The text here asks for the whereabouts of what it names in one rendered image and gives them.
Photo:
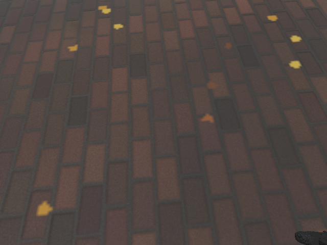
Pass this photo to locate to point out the right robot hand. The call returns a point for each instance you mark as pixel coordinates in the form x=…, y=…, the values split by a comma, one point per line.
x=311, y=237

